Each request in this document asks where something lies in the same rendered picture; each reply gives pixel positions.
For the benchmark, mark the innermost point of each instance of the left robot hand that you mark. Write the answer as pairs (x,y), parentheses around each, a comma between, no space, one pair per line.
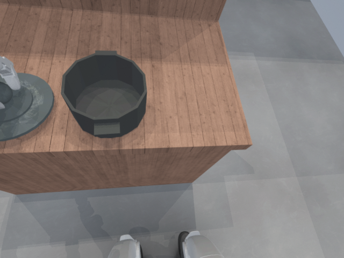
(8,72)

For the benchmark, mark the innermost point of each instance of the pot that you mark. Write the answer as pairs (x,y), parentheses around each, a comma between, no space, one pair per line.
(106,93)

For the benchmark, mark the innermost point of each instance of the knob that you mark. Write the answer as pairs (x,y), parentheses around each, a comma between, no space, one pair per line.
(5,93)

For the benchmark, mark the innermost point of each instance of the robot right shin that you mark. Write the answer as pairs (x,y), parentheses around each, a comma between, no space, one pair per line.
(192,234)

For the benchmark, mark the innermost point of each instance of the table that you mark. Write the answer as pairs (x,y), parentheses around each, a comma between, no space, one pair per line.
(193,117)

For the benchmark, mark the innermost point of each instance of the left robot thigh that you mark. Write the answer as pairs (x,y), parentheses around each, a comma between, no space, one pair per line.
(127,248)

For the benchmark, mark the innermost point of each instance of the lid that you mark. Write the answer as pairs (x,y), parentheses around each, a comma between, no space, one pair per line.
(28,108)

